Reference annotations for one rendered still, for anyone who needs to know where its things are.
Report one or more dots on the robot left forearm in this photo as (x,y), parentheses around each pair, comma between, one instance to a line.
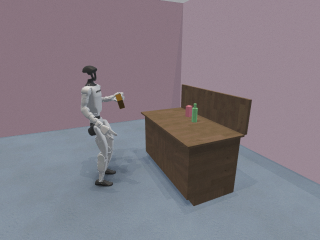
(107,98)

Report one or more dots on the right robot shin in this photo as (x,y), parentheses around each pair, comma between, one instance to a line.
(101,166)

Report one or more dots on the robot right forearm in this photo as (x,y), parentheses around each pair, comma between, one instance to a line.
(91,117)

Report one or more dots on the robot right hand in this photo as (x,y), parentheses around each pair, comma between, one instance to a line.
(105,129)

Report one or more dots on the robot left hand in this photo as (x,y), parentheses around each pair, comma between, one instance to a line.
(121,93)

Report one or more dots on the robot right upper arm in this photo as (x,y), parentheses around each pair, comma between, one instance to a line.
(85,93)

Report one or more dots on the sponge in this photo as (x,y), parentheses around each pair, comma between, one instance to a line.
(120,101)

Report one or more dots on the right robot foot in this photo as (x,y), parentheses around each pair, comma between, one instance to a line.
(104,183)

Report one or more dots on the table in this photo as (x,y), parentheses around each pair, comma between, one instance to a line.
(200,158)

